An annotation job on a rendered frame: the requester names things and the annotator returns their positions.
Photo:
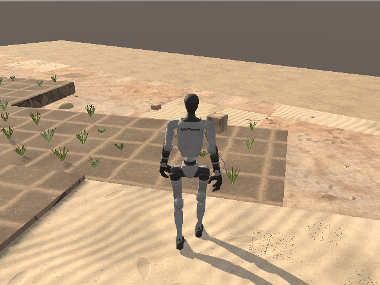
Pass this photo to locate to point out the right robot hand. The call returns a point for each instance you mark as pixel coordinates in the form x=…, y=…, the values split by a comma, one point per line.
x=218, y=183

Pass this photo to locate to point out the right robot forearm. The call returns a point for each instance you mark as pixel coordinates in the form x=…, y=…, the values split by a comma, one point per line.
x=215, y=163

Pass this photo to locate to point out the left robot upper arm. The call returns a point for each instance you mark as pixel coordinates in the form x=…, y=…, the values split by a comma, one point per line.
x=172, y=124

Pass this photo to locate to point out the robot head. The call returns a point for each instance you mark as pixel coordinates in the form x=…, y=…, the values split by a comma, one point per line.
x=191, y=103

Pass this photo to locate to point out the left robot forearm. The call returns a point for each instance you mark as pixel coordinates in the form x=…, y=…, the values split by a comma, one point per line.
x=164, y=157

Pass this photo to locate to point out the robot right foot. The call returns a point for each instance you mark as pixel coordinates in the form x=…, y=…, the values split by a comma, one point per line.
x=198, y=232

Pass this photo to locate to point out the right robot upper arm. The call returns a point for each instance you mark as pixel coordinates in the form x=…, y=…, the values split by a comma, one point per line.
x=211, y=136

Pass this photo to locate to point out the left robot hand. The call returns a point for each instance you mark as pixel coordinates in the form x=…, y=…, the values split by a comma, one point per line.
x=166, y=169

